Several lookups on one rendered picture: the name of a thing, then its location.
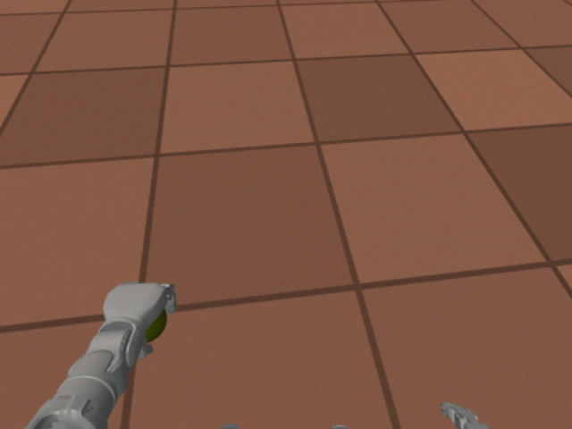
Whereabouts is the right robot hand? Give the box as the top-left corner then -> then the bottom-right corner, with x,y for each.
441,401 -> 490,429

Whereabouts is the ball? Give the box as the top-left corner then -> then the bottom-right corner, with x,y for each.
146,309 -> 167,343

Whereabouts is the left robot hand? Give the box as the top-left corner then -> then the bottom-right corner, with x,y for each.
103,282 -> 176,359

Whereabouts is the left robot arm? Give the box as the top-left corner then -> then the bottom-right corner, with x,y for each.
25,316 -> 146,429

